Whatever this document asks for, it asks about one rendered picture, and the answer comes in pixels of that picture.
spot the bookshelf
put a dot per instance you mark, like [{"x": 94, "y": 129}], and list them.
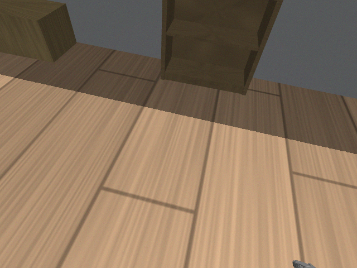
[{"x": 215, "y": 43}]

